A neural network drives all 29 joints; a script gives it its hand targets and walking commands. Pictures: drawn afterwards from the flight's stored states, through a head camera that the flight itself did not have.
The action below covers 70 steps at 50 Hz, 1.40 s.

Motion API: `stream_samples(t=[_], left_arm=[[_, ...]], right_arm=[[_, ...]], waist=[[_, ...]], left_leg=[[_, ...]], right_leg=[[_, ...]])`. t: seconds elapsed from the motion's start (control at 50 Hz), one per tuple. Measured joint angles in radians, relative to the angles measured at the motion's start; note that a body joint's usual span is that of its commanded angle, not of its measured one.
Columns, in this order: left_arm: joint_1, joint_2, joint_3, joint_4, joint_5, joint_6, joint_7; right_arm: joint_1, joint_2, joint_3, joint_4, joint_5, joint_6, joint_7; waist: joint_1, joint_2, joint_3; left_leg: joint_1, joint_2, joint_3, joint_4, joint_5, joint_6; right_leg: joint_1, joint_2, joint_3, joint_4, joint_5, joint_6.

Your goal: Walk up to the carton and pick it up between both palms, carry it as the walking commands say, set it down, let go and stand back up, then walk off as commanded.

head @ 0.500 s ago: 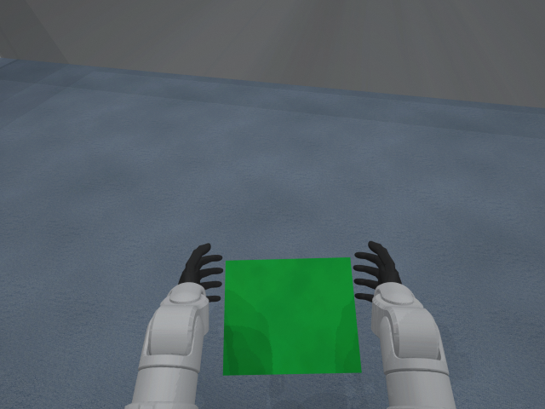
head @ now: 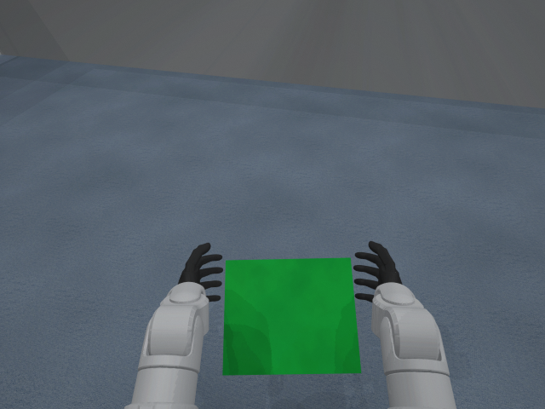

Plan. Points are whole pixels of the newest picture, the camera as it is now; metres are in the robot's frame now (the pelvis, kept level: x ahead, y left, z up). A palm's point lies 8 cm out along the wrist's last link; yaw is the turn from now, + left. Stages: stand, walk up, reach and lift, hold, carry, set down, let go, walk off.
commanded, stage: carry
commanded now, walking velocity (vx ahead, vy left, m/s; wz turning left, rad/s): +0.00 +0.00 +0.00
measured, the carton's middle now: (288, 313) +0.31 +0.00 -0.06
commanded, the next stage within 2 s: none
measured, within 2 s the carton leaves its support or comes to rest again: neither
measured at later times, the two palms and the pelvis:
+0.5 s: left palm (206, 286) +0.28 +0.11 +0.08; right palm (408, 287) +0.28 -0.16 +0.09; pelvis -0.01 -0.02 -0.01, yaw +0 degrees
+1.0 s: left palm (247, 302) +0.26 +0.06 +0.07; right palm (453, 307) +0.26 -0.22 +0.07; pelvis -0.05 -0.07 -0.01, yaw +0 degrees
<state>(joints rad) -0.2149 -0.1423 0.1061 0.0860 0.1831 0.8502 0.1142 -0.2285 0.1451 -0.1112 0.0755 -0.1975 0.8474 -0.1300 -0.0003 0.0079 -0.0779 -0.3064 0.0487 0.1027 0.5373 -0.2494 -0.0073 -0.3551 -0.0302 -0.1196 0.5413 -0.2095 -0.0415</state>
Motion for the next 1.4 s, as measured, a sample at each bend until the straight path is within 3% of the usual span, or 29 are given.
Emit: stream_samples(t=[0.16, 0.2, 0.28, 0.34, 0.42, 0.52, 0.58, 0.64, 0.7, 0.74, 0.78, 0.84, 0.9, 0.96, 1.02, 1.04, 1.08, 1.12, 1.18, 1.24, 1.3, 1.34, 1.4], left_arm=[[-0.001, 0.0, -0.001, -0.005, 0.0, 0.006, 0.0], [0.008, 0.001, -0.012, -0.049, -0.018, 0.03, 0.015], [0.035, 0.006, -0.053, -0.278, -0.094, 0.188, 0.097], [0.014, 0.003, -0.047, -0.338, -0.107, 0.296, 0.119], [-0.041, -0.008, -0.028, -0.298, -0.102, 0.383, 0.148], [-0.132, -0.033, -0.007, -0.198, -0.083, 0.416, 0.207], [-0.171, -0.047, 0.012, -0.156, -0.07, 0.417, 0.24], [-0.189, -0.052, 0.031, -0.148, -0.065, 0.415, 0.252], [-0.205, -0.051, 0.056, -0.144, -0.071, 0.404, 0.24], [-0.214, -0.052, 0.065, -0.148, -0.076, 0.398, 0.24], [-0.216, -0.061, 0.068, -0.155, -0.079, 0.387, 0.247], [-0.212, -0.065, 0.053, -0.164, -0.092, 0.386, 0.259], [-0.21, -0.063, 0.05, -0.173, -0.085, 0.387, 0.237], [-0.205, -0.062, 0.044, -0.195, -0.072, 0.383, 0.208], [-0.195, -0.056, 0.036, -0.219, -0.053, 0.383, 0.186], [-0.189, -0.055, 0.038, -0.222, -0.047, 0.38, 0.179], [-0.168, -0.047, 0.037, -0.227, -0.039, 0.38, 0.156], [-0.152, -0.041, 0.035, -0.239, -0.046, 0.391, 0.156], [-0.154, -0.04, 0.026, -0.26, -0.061, 0.403, 0.193], [-0.173, -0.047, 0.031, -0.271, -0.072, 0.403, 0.229], [-0.192, -0.055, 0.046, -0.266, -0.08, 0.4, 0.243], [-0.2, -0.059, 0.047, -0.255, -0.082, 0.396, 0.243], [-0.193, -0.056, 0.033, -0.218, -0.087, 0.395, 0.219]], right_arm=[[0.0, 0.0, -0.001, -0.004, 0.001, 0.006, 0.0], [0.01, -0.002, 0.01, -0.05, 0.021, 0.031, -0.013], [0.034, -0.006, 0.045, -0.275, 0.09, 0.186, -0.052], [0.013, -0.002, 0.042, -0.329, 0.087, 0.29, -0.052], [-0.038, 0.008, 0.021, -0.295, 0.064, 0.377, -0.069], [-0.107, 0.027, -0.021, -0.218, 0.064, 0.405, -0.149], [-0.143, 0.039, -0.04, -0.173, 0.076, 0.398, -0.196], [-0.177, 0.052, -0.054, -0.147, 0.078, 0.391, -0.22], [-0.198, 0.061, -0.067, -0.141, 0.06, 0.385, -0.208], [-0.206, 0.065, -0.074, -0.151, 0.048, 0.384, -0.19], [-0.205, 0.063, -0.079, -0.163, 0.034, 0.378, -0.167], [-0.187, 0.056, -0.094, -0.177, 0.027, 0.369, -0.13], [-0.171, 0.05, -0.088, -0.201, 0.049, 0.37, -0.137], [-0.162, 0.046, -0.075, -0.232, 0.073, 0.37, -0.162], [-0.159, 0.046, -0.066, -0.242, 0.083, 0.365, -0.165], [-0.157, 0.046, -0.06, -0.238, 0.082, 0.36, -0.161], [-0.152, 0.043, -0.053, -0.228, 0.081, 0.36, -0.149], [-0.148, 0.042, -0.05, -0.22, 0.074, 0.366, -0.124], [-0.154, 0.045, -0.053, -0.224, 0.056, 0.369, -0.094], [-0.176, 0.053, -0.06, -0.226, 0.028, 0.365, -0.079], [-0.194, 0.06, -0.068, -0.224, 0.001, 0.364, -0.066], [-0.197, 0.06, -0.076, -0.224, -0.012, 0.365, -0.06], [-0.164, 0.047, -0.082, -0.228, 0.0, 0.374, -0.066]], waist=[[0.001, -0.001, 0.0], [0.002, -0.001, 0.007], [0.005, -0.007, 0.024], [0.008, -0.01, 0.009], [0.012, -0.001, -0.01], [0.008, -0.002, -0.009], [0.002, -0.028, 0.011], [-0.006, -0.025, 0.028], [0.003, 0.004, 0.043], [0.017, 0.021, 0.055], [0.03, 0.038, 0.069], [0.031, 0.014, 0.069], [0.013, 0.001, 0.067], [-0.002, -0.012, 0.062], [-0.011, -0.027, 0.049], [-0.016, -0.042, 0.051], [-0.012, -0.036, 0.053], [0.001, -0.025, 0.057], [0.021, -0.014, 0.064], [0.037, 0.0, 0.071], [0.047, 0.019, 0.069], [0.051, 0.036, 0.069], [0.036, 0.031, 0.063]], left_leg=[[-0.004, -0.001, -0.001, 0.003, 0.0, 0.002], [-0.005, 0.0, -0.001, 0.006, -0.001, 0.002], [-0.023, 0.007, -0.001, 0.029, -0.01, -0.001], [-0.035, 0.012, -0.002, 0.048, -0.02, -0.007], [-0.05, 0.031, -0.012, 0.081, -0.035, -0.022], [-0.097, 0.053, -0.032, 0.136, -0.068, -0.027], [-0.095, 0.053, -0.026, 0.108, -0.021, -0.03], [-0.103, 0.063, -0.025, 0.099, -0.014, -0.04], [-0.118, 0.084, -0.035, 0.108, -0.011, -0.049], [-0.13, 0.1, -0.046, 0.124, -0.011, -0.063], [-0.141, 0.117, -0.064, 0.145, -0.013, -0.07], [-0.2, 0.064, -0.086, 0.33, -0.216, -0.048], [-0.223, 0.024, -0.061, 0.442, -0.246, -0.032], [-0.171, -0.004, -0.027, 0.352, -0.231, -0.017], [-0.054, -0.012, 0.0, 0.091, -0.109, 0.009], [-0.053, -0.014, 0.0, 0.081, -0.088, 0.016], [-0.056, 0.006, -0.01, 0.089, -0.082, 0.019], [-0.045, 0.031, -0.016, 0.071, -0.072, 0.009], [-0.042, 0.065, -0.029, 0.047, -0.045, -0.014], [-0.058, 0.098, -0.049, 0.05, -0.028, -0.042], [-0.085, 0.13, -0.073, 0.074, -0.022, -0.076], [-0.111, 0.149, -0.091, 0.112, -0.028, -0.095], [-0.166, 0.096, -0.1, 0.276, -0.239, -0.07]], right_leg=[[-0.002, -0.002, -0.001, 0.0, 0.001, 0.002], [-0.002, 0.0, -0.001, 0.0, 0.002, 0.002], [-0.019, 0.004, -0.001, 0.019, -0.004, 0.0], [-0.034, 0.007, -0.001, 0.043, -0.017, -0.001], [-0.043, 0.023, -0.01, 0.064, -0.03, -0.015], [-0.069, 0.046, -0.026, 0.074, -0.026, -0.042], [-0.079, 0.047, -0.02, 0.067, -0.012, -0.045], [-0.106, 0.051, -0.012, 0.114, -0.089, 0.009], [-0.125, 0.046, 0.03, 0.192, -0.194, 0.041], [-0.088, 0.034, 0.033, 0.114, -0.136, 0.049], [-0.08, 0.046, 0.01, 0.082, -0.01, 0.024], [-0.105, 0.035, 0.006, 0.092, -0.016, -0.025], [-0.114, 0.03, -0.002, 0.059, 0.003, -0.039], [-0.126, 0.032, -0.007, 0.039, 0.026, -0.045], [-0.143, 0.048, -0.013, 0.043, 0.035, -0.046], [-0.148, 0.046, -0.007, 0.06, 0.02, -0.027], [-0.174, 0.064, 0.031, 0.183, -0.133, 0.013], [-0.195, 0.067, 0.071, 0.315, -0.183, 0.036], [-0.184, 0.032, 0.095, 0.367, -0.188, 0.069], [-0.126, 0.001, 0.089, 0.281, -0.197, 0.091], [-0.028, -0.004, 0.057, 0.092, -0.153, 0.103], [0.013, 0.008, 0.036, -0.013, -0.016, 0.095], [-0.035, 0.001, 0.033, 0.049, -0.033, 0.046]])
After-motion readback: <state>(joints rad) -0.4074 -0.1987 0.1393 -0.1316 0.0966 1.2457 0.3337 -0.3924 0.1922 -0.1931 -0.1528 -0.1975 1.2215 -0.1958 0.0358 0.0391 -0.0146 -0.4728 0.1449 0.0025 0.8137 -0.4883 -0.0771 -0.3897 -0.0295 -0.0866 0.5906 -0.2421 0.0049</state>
